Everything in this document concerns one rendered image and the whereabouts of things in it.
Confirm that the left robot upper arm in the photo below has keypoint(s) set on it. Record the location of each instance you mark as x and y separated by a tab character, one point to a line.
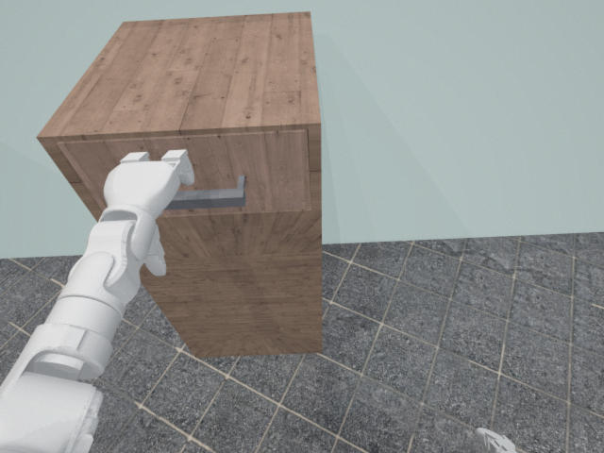
44	414

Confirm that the left robot forearm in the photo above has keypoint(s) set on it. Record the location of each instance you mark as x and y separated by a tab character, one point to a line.
75	340

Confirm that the left robot hand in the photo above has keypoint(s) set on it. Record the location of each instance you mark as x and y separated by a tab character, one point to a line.
150	186

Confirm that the drawer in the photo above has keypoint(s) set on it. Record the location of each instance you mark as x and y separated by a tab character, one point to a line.
274	164

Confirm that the right robot hand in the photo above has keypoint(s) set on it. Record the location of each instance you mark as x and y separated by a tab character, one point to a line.
494	442

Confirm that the handle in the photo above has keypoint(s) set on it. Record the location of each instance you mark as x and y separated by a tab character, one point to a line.
205	199

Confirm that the cabinet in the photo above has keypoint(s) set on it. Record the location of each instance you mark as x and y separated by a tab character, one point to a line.
242	283

